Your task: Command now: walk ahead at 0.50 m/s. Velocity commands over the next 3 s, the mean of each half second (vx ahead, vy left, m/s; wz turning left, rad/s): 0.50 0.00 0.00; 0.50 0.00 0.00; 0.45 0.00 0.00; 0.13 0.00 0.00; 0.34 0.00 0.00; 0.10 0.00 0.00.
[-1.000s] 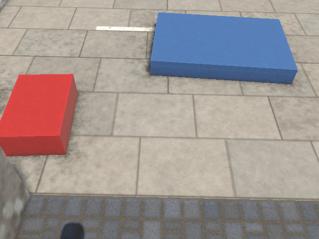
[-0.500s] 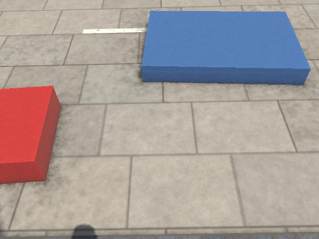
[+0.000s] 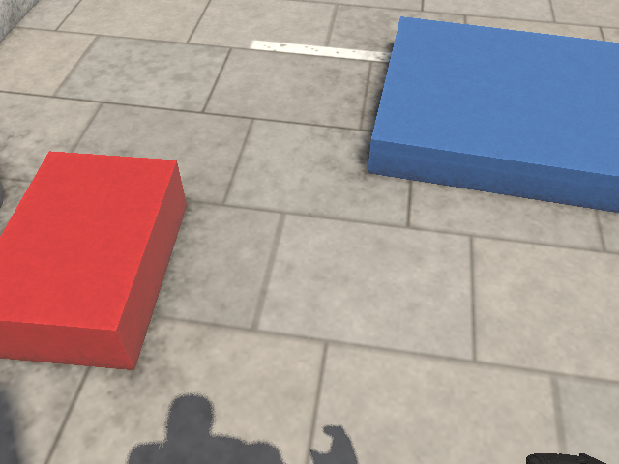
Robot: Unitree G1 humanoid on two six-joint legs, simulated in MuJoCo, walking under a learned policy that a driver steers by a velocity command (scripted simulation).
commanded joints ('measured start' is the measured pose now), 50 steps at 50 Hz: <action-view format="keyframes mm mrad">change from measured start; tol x64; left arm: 1 137 3 5 48 -9 -30 -32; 27 -689 27 4 -341 -6 -69 -141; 50 -92 142 21 -8 -16 -56 -28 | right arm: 1 514 -160 -50 140 -29 3 -7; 50 -76 6 3 -65 2 3 -60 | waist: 1 -223 154 -240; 50 -84 -141 79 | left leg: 1 848 150 -75 390 341 107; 4 845 378 -693 -53 -715 307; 9 -51 106 -193 -90 -397 124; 25 113 70 -127 183 -600 123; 32 263 28 -104 771 -210 53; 35 -527 -116 -188 1656 -1122 -75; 50 -177 -38 41 246 -164 -39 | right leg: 1 -574 37 121 747 5 -44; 20 -948 -158 167 -312 1063 -83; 30 -448 -126 67 -773 1178 -44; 35 882 -443 454 -384 1382 -350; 42 -217 -260 253 -808 934 -228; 50 -14 -238 138 -882 1042 -209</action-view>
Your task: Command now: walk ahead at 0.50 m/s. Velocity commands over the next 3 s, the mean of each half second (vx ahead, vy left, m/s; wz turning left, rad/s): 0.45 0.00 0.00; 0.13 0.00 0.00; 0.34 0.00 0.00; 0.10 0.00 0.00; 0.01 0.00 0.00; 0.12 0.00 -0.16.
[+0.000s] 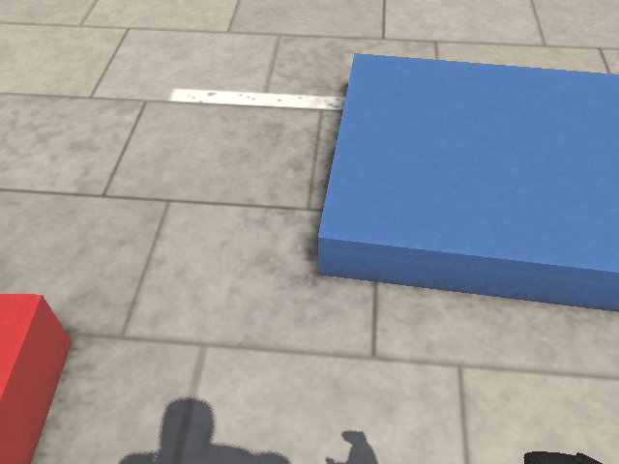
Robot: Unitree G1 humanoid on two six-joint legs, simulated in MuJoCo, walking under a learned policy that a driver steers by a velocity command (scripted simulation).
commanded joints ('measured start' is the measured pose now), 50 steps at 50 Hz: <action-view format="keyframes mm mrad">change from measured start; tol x32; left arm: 1 27 150 35 -28 -20 -8 11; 50 -340 121 29 -117 3 43 24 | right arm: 1 -104 -31 -2 -86 9 -4 22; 9 429 -198 -64 41 2 -10 33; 50 230 -186 -41 201 -10 59 -37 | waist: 1 -10 -89 89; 8 -177 227 -402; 19 -52 9 6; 33 -53 -261 -356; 50 -85 144 69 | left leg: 1 73 -27 21 -118 25 29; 6 463 -100 77 -187 -104 123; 9 1190 304 -708 -347 -345 345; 15 544 142 -240 -519 -79 237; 30 670 92 -62 -273 308 129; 34 264 -85 -46 339 -764 -46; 45 612 -20 13 -223 -251 -4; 50 355 81 -161 -476 -800 98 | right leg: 1 -16 -297 163 -131 470 -138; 6 44 -243 99 195 820 -79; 8 -548 -25 38 885 -54 19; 10 -760 -93 128 989 -167 8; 29 -360 -99 47 128 336 16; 33 350 -443 349 161 1232 -282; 38 -151 -323 285 -66 372 -170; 50 -253 -25 -33 185 -138 33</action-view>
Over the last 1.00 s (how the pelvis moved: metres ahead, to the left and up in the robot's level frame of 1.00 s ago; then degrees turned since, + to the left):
0.59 -0.06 -0.17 0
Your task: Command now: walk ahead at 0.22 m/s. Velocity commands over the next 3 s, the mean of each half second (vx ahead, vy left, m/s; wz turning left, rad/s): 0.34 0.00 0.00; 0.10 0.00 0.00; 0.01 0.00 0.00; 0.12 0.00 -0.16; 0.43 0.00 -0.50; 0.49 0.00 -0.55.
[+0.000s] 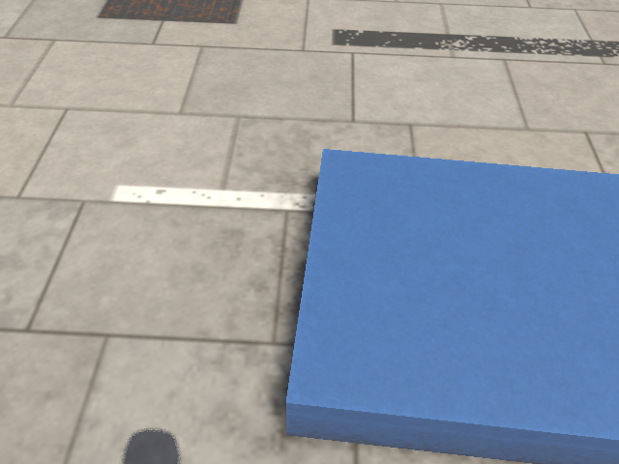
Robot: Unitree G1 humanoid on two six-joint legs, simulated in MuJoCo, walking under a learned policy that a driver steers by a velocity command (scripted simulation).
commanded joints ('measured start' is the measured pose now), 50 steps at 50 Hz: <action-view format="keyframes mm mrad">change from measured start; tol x32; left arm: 1 -53 102 32 -56 -8 -33 4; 31 433 19 -10 94 7 -55 0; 50 110 99 25 85 22 -7 19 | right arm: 1 38 -186 -48 -20 14 -40 -2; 50 -140 -87 2 -74 -4 -29 11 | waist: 1 -15 220 83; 10 144 -291 -10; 26 17 -125 41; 31 -19 295 -391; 50 -7 -126 68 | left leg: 1 -64 164 -248 -355 -405 144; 7 -57 150 -187 -249 -127 144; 12 -625 31 -58 639 -138 70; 28 28 -53 48 -67 421 95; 30 497 225 -219 1 1079 222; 45 -221 109 -138 -358 -270 145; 50 35 -11 -2 -190 -6 67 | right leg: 1 -39 33 -48 120 -111 0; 8 282 -45 25 -85 -6 -84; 11 545 -431 677 -329 -176 -312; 28 286 -200 57 -86 666 -61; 31 -73 13 67 573 -438 69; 50 -54 -121 90 -190 -212 -4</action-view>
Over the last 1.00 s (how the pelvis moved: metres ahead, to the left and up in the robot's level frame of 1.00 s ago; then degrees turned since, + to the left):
0.39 0.01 0.00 1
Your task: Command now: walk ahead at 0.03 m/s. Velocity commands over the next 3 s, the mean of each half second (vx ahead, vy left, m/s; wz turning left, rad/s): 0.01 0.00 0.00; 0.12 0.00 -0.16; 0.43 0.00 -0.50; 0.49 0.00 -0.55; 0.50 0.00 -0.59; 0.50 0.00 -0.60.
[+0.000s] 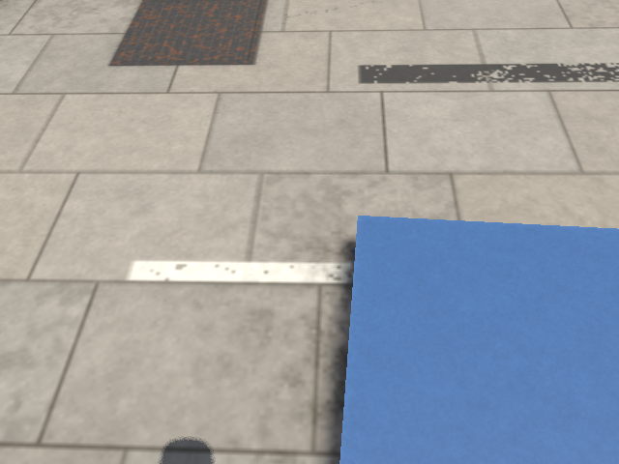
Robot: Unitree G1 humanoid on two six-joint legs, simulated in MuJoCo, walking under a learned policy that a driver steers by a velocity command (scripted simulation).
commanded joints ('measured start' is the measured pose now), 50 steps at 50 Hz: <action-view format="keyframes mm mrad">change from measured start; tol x8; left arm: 1 -6 103 17 -14 1 -29 -1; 35 92 58 -9 54 -12 -14 3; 43 -57 82 16 -103 -49 -37 9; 50 19 22 26 -106 -40 -46 -15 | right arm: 1 -8 -97 -22 -40 -6 -4 -11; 36 66 -92 -30 89 9 28 -14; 42 244 -222 -88 77 21 1 -52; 50 9 -199 -75 -5 27 -56 -34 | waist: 1 -28 -146 50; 8 -3 -32 -15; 37 -16 -18 21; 42 -108 168 69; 50 42 73 45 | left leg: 1 118 81 -96 -76 -156 6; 14 161 93 -89 -22 146 15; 36 179 91 -96 -39 83 12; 39 177 107 -117 -80 -421 44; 41 210 301 -372 -228 -733 146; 43 203 485 -626 -328 -751 254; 50 -37 276 -48 -323 -340 86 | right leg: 1 -139 -34 52 -219 -167 -36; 13 26 -11 12 -152 132 -28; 37 -2 17 -15 -169 3 -23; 40 -187 81 -63 45 -288 -58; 43 -454 -8 23 656 -351 -61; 45 -515 -64 65 770 -264 -69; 50 -154 -68 -50 383 -116 -39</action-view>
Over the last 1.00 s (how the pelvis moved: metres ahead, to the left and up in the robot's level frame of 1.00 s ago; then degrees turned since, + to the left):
0.26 0.05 0.00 -1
